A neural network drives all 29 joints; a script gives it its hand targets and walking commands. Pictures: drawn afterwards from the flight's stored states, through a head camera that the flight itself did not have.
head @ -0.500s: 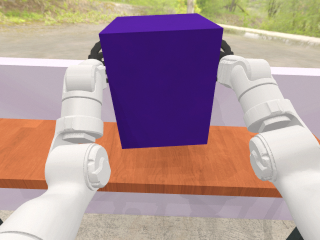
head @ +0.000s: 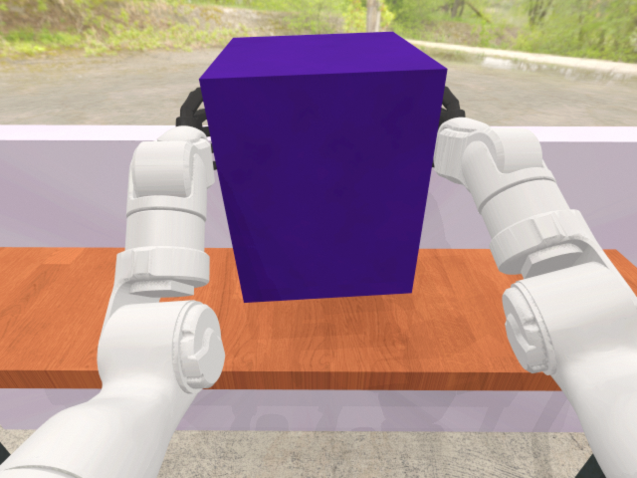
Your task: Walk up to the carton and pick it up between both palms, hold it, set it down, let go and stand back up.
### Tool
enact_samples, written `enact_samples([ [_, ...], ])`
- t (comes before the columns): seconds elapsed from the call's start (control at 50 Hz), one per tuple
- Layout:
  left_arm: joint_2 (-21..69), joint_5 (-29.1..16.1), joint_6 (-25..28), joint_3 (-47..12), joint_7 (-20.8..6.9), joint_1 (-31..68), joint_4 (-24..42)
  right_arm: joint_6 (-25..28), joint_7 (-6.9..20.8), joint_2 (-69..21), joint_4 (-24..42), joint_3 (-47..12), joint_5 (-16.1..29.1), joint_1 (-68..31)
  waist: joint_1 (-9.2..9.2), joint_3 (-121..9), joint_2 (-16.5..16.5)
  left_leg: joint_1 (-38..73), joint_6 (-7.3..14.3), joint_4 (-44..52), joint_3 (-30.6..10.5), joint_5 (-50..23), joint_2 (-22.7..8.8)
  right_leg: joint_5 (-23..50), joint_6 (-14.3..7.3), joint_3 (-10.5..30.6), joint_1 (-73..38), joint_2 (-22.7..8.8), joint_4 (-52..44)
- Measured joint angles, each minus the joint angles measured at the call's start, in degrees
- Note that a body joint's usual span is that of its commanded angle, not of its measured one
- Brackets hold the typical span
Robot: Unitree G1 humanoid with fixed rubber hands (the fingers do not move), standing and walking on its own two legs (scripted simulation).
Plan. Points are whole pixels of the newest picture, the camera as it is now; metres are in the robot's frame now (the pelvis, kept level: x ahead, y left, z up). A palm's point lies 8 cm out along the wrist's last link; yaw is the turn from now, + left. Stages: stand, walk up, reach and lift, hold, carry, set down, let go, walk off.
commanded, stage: hold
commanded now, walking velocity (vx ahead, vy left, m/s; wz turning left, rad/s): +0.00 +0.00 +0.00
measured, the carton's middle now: (320, 162) +0.38 +0.00 +0.30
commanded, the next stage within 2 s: none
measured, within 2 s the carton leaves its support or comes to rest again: neither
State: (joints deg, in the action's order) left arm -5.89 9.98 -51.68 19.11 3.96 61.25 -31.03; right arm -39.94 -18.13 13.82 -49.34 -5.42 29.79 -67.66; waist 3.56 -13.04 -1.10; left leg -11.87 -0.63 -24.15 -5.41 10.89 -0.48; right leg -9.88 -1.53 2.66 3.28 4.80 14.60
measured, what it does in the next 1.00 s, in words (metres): stands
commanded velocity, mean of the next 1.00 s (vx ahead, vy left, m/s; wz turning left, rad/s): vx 0.00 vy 0.00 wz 0.00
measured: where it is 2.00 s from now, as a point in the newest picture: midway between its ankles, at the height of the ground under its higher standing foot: outside the picture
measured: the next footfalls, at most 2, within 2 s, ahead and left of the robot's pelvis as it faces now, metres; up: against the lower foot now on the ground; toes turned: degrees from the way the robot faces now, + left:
none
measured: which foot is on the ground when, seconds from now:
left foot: down 0.00-1.00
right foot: down 0.00-1.00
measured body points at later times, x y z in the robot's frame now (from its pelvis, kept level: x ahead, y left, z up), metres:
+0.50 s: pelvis +0.00 +0.00 +0.00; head -0.09 +0.02 +0.44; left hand +0.39 +0.15 +0.32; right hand +0.39 -0.15 +0.33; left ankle +0.02 +0.12 -0.75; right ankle -0.02 -0.11 -0.75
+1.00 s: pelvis +0.00 +0.00 +0.00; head -0.09 +0.02 +0.44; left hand +0.39 +0.15 +0.32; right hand +0.38 -0.15 +0.33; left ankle +0.02 +0.12 -0.75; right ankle -0.02 -0.11 -0.75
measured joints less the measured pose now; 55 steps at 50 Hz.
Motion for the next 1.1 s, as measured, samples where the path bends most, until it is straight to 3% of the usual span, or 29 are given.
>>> enact_samples([
  [0.18,-0.43,0.33,0.38,0.29,-0.03,1.95,-3.33,-0.3,0.43,-1.04,-2.3,3.61,-2.35,-1.14,-0.03,-0.89,1.11,-0.72,-0.11,0.38,0.09,-0.53,-0.06,0.15,-0.21,0.17,1.23,0.07,0.52],
  [0.4,-0.4,0.9,1.67,1.1,-0.06,3.93,-6.11,0.31,1.53,-0.36,-6.73,3.84,-3.53,-4.99,-0.38,-0.64,0.86,-1.85,-0.06,0.82,0.47,-1.07,-0.08,0.43,-0.13,0.59,2.87,0.03,0.89],
  [0.52,-0.53,-0.01,1.61,0.42,0.08,2.1,-3.53,0.35,0.79,-0.06,-3.38,0.88,-1.82,-2.9,-0.32,-0.94,0.72,-1.68,-0.16,0.71,0.27,-0.73,-0.19,0.52,-0.16,0.51,2.25,0.17,0.13],
  [0.88,-0.26,-0.24,0.77,-0.47,-0.04,-0.01,-0.48,-0.44,-0.16,-0.25,0.12,1.13,-1.06,-0.53,0.42,-0.04,0.81,-1.02,-0.27,-0.15,-0.54,-0.11,-0.1,0.28,-0.24,-0.05,0.96,0.29,-0.05],
  [1.1,-0.05,0.53,0.71,-0.01,0.11,1.5,-2.17,-0.39,0.59,-0.17,-2.58,2.61,-1.87,-2.47,0.28,-0.81,0.17,-1.32,-0.04,0.28,0.16,-0.43,0.01,0.27,-0.05,0.66,1.93,0.08,0.53],
])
